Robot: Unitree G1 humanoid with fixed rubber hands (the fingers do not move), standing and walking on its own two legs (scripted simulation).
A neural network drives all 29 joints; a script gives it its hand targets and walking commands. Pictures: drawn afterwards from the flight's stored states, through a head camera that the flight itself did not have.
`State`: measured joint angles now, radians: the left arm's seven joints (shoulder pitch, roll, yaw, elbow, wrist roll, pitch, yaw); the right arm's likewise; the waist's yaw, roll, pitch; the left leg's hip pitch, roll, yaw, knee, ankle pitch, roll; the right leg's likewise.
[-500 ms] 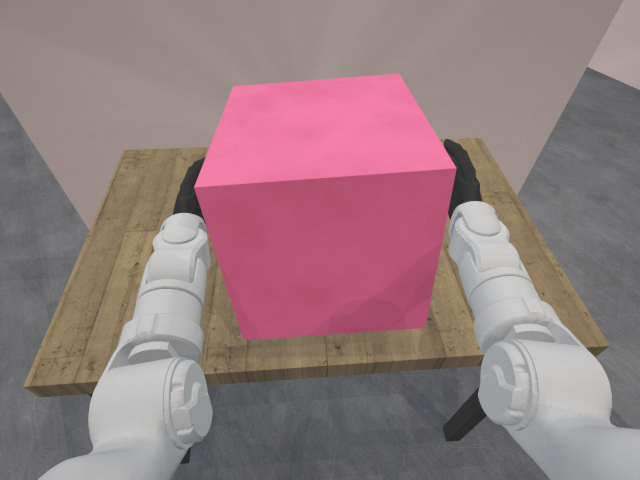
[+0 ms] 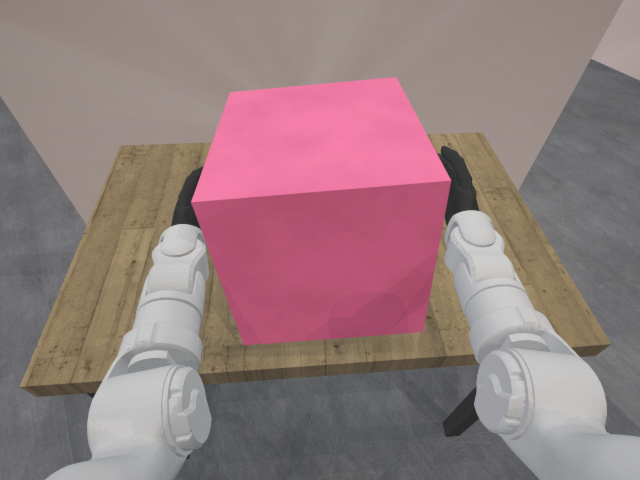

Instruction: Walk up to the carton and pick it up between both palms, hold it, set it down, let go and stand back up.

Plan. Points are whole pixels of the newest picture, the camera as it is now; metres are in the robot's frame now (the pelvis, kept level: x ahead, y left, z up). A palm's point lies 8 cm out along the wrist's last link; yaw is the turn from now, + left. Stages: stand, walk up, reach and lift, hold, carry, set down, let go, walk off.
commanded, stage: set down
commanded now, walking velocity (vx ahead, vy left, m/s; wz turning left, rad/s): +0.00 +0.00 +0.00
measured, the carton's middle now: (322, 207) +0.48 +0.01 +0.06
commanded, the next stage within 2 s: none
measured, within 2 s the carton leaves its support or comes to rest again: rests again in 1.34 s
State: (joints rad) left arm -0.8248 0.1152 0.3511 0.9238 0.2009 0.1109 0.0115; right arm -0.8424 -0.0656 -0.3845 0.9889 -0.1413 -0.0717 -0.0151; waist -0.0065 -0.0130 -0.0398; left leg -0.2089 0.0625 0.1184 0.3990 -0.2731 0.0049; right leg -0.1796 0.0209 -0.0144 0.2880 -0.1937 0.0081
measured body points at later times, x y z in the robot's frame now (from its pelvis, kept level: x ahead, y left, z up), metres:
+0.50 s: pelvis +0.00 +0.00 +0.00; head +0.03 +0.02 +0.45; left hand +0.43 +0.19 +0.09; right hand +0.43 -0.17 +0.11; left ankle -0.05 +0.10 -0.75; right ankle -0.04 -0.12 -0.75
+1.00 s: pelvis +0.00 +0.00 +0.00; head +0.04 +0.02 +0.45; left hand +0.43 +0.19 +0.09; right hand +0.43 -0.17 +0.10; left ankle -0.05 +0.10 -0.75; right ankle -0.04 -0.12 -0.75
